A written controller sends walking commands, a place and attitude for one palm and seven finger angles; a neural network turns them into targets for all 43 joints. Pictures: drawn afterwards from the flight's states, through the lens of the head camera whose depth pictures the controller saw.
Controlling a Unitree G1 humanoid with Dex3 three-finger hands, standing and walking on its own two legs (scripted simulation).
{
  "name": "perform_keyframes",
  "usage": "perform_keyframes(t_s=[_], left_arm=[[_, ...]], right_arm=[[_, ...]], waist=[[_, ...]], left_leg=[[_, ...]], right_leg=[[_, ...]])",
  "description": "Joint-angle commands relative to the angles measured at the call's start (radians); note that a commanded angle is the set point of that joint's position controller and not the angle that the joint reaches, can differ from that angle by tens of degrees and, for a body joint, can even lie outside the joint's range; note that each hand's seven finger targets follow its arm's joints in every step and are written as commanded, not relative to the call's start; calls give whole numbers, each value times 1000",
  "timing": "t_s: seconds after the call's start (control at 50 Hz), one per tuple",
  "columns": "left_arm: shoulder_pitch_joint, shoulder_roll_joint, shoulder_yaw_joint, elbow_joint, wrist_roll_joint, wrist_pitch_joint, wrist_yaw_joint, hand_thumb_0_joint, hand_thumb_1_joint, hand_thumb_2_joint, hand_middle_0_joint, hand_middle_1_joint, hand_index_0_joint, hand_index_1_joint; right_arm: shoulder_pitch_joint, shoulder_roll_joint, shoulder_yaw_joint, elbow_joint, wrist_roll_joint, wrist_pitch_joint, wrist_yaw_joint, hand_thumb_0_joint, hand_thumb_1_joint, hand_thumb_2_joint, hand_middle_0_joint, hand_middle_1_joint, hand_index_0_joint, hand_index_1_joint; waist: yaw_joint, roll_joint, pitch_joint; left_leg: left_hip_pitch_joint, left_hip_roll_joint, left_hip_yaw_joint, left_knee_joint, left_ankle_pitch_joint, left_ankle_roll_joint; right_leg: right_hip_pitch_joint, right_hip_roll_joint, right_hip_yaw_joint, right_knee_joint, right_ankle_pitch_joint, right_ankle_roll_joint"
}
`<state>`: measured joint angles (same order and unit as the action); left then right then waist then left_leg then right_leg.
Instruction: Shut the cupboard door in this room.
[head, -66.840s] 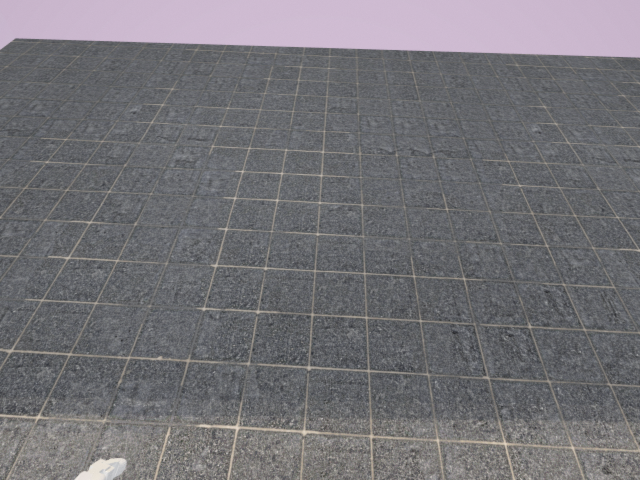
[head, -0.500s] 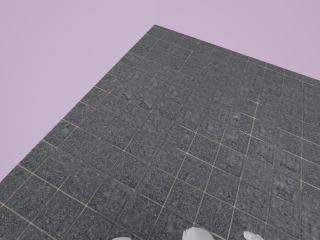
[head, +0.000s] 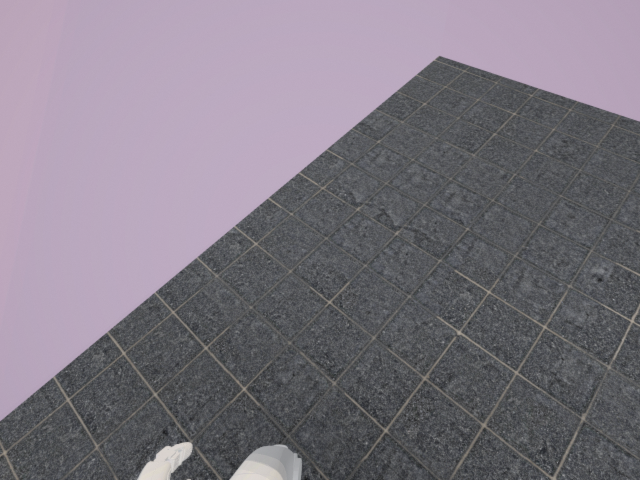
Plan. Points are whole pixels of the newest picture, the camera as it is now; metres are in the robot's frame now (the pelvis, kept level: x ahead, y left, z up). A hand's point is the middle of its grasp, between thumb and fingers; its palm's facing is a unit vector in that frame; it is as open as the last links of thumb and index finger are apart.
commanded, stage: turn to face it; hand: left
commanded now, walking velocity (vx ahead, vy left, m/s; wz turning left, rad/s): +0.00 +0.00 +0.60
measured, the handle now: out of the picture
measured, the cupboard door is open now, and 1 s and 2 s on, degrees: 66 66 66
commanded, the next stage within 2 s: none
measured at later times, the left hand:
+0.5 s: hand out of the picture -0.02 +0.28 -0.17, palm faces +0.36 -0.89 -0.27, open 7.4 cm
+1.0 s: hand out of the picture +0.00 +0.21 -0.14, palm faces +0.58 -0.77 -0.26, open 7.4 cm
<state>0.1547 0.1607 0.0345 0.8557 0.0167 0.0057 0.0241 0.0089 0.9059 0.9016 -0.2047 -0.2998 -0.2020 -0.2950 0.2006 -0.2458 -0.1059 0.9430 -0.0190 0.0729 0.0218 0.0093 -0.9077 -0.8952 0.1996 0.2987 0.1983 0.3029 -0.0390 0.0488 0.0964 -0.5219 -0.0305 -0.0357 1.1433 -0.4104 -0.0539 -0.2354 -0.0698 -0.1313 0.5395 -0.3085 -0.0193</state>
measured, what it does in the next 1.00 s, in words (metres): steps on the spot, turning left: left foot, then right foot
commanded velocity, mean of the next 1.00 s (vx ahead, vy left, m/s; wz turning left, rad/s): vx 0.00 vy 0.00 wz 0.60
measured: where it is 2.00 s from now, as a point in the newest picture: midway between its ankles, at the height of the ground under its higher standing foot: outside the picture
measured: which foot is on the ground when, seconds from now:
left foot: up 0.00-0.28, down 0.30-0.76, up 0.78-1.00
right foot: down 0.00-0.30, up 0.32-0.72, down 0.74-1.00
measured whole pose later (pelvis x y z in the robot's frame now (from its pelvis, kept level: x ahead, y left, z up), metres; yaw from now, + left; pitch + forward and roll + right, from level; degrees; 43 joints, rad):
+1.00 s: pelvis +0.03 +0.00 +0.00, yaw +38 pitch +0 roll +2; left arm 0.18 0.17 0.03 0.85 0.02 0.00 0.02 0.01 0.90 0.90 -0.21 -0.30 -0.20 -0.30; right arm 0.21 -0.25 -0.10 0.95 -0.02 0.09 0.03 0.01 -0.91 -0.90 0.20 0.30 0.20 0.30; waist -0.03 0.02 0.10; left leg -0.46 0.03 0.00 1.08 -0.41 -0.08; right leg -0.23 -0.13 -0.22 0.52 -0.27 -0.01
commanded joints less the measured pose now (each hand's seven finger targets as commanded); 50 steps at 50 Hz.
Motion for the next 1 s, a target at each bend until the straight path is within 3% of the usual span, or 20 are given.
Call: perform_keyframes(t_s=[0.0,0.16,0.2,0.24,0.26,0.28,0.3,0.32,0.38,0.42,0.58,0.64,0.68,0.7,0.72,0.74,0.76,0.78,0.84,0.98], left_arm=[[55,201,62,-55,4,-25,10,0,900,900,-200,-300,-200,-300],[170,266,81,-9,10,-15,5,0,900,900,-200,-300,-200,-300],[163,279,86,-5,10,-11,2,0,900,900,-200,-300,-200,-300],[135,283,88,-1,4,-10,-1,0,900,900,-200,-300,-200,-300],[133,268,85,-11,-3,-8,-7,0,900,900,-200,-300,-200,-300],[109,197,68,-51,-11,-6,-20,0,900,900,-200,-300,-200,-300],[43,179,49,-88,-3,3,-12,0,900,900,-200,-300,-200,-300],[1,177,51,-78,-3,11,1,0,900,900,-200,-300,-200,-300],[21,188,60,-31,-5,16,-15,0,900,900,-200,-300,-200,-300],[54,187,61,-16,-5,22,-18,0,900,900,-200,-300,-200,-300],[-18,166,53,-69,-8,20,-16,0,900,900,-200,-300,-200,-300],[3,161,49,-76,-14,11,-14,0,900,900,-200,-300,-200,-300],[68,164,52,-64,-17,0,-10,0,900,900,-200,-300,-200,-300],[119,187,61,-54,-13,-10,-6,0,900,900,-200,-300,-200,-300],[149,274,77,-54,3,-23,4,0,900,900,-200,-300,-200,-300],[135,327,81,-70,4,-19,5,0,900,900,-200,-300,-200,-300],[103,287,84,-74,-4,-22,9,0,900,900,-200,-300,-200,-300],[37,259,75,-90,-1,-18,10,0,900,900,-200,-300,-200,-300],[-30,193,57,-99,5,-20,11,0,900,900,-200,-300,-200,-300],[118,240,71,-42,9,-20,7,0,900,900,-200,-300,-200,-300]], right_arm=[[-32,-53,-10,-78,1,-12,10,0,-900,-900,200,300,200,300],[-151,-40,22,-118,11,-28,11,0,-900,-900,200,300,200,300],[-138,-46,24,-121,11,-34,10,0,-900,-900,200,300,200,300],[-75,-73,18,-113,8,-44,9,0,-900,-900,200,300,200,300],[-1,-132,1,-98,3,-53,6,0,-900,-900,200,300,200,300],[75,-259,-34,-93,-4,-60,-2,0,-900,-900,200,300,200,300],[131,-300,-37,-71,13,-52,-9,0,-900,-900,200,300,200,300],[122,-269,-30,-60,13,-58,-24,0,-900,-900,200,300,200,300],[-25,-187,-1,-102,0,-59,-38,0,-900,-900,200,300,200,300],[-40,-176,5,-111,2,-63,-35,0,-900,-900,200,300,200,300],[-4,-181,-10,-114,-3,-57,-28,0,-900,-900,200,300,200,300],[-24,-179,-16,-121,-5,-51,-29,0,-900,-900,200,300,200,300],[-44,-169,-18,-127,-1,-48,-28,0,-900,-900,200,300,200,300],[-46,-145,-18,-131,6,-50,-25,0,-900,-900,200,300,200,300],[-2,-72,-9,-139,17,-53,-17,0,-900,-900,200,300,200,300],[3,-72,-11,-158,12,-49,-16,0,-900,-900,200,300,200,300],[-1,-114,-22,-131,3,-32,-16,0,-900,-900,200,300,200,300],[-6,-98,-24,-114,2,-25,-8,0,-900,-900,200,300,200,300],[25,-68,-16,-76,1,-16,10,0,-900,-900,200,300,200,300],[-80,-39,7,-90,5,-16,14,0,-900,-900,200,300,200,300]], waist=[[45,-217,-82],[106,-286,-130],[98,-283,-145],[51,-235,-181],[3,-117,-237],[-47,211,-274],[-64,220,-277],[-65,253,-271],[8,125,-140],[27,95,-126],[13,122,-119],[26,137,-131],[62,112,-160],[88,63,-179],[92,-204,-225],[85,-312,-193],[81,-290,-164],[50,-247,-102],[14,-217,-69],[84,-217,-106]], left_leg=[[-58,57,23,15,29,-33],[57,50,118,-373,-35,-14],[124,39,144,-469,-2,0],[286,40,153,-662,146,16],[492,95,91,-747,327,53],[682,384,-290,-750,716,203],[665,493,-332,-740,950,296],[627,446,-314,-722,965,299],[451,299,-171,-737,761,230],[415,260,-146,-761,680,205],[368,242,-265,-761,552,224],[299,222,-311,-713,596,213],[239,188,-320,-650,572,182],[152,142,-291,-568,449,135],[-38,19,-149,-353,110,55],[-74,-45,-38,-127,-211,9],[-33,14,-91,16,-172,18],[-45,30,-72,100,-100,12],[-37,58,-24,118,37,-12],[10,60,73,-200,-25,-30]], right_leg=[[111,-261,108,-198,400,-77],[238,-305,22,-104,643,-85],[224,-312,-1,-70,641,-69],[155,-301,-52,50,569,-19],[10,-265,-86,225,458,31],[-319,-100,-109,473,-182,110],[-399,-75,-1,586,-382,114],[-414,-80,83,626,-349,111],[-368,-62,103,631,-174,119],[-338,-48,100,601,-113,123],[-274,3,103,367,-123,126],[-138,45,85,202,-113,112],[6,58,75,18,16,101],[144,9,108,-133,121,91],[322,-246,344,-231,197,13],[222,-456,487,-242,321,-99],[88,-434,460,-266,198,-127],[28,-376,396,-273,106,-122],[5,-270,167,-242,167,-71],[163,-301,54,-193,409,-92]])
